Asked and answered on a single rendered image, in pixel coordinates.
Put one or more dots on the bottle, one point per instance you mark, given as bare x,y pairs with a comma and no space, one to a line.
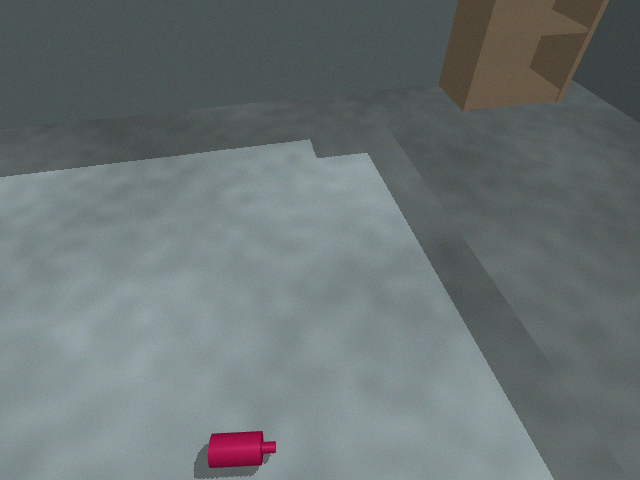
238,449

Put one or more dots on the bookshelf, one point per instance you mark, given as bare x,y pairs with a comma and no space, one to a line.
515,52

